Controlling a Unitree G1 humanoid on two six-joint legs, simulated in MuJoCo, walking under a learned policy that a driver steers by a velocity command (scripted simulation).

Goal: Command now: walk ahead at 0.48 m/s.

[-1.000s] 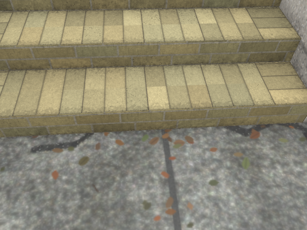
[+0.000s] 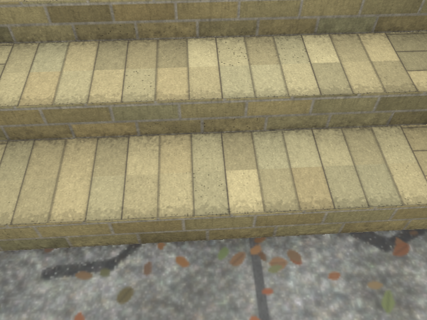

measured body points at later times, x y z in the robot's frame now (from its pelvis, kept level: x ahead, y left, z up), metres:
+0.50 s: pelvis +0.28 -0.05 +0.00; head +0.32 -0.05 +0.45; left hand +0.50 +0.19 -0.08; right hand +0.29 -0.33 -0.14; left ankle +0.11 +0.08 -0.67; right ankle +0.38 -0.14 -0.73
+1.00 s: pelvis +0.53 -0.01 +0.00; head +0.55 +0.01 +0.45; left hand +0.60 +0.26 -0.14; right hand +0.67 -0.26 -0.10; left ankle +0.56 +0.08 -0.73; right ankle +0.39 -0.15 -0.65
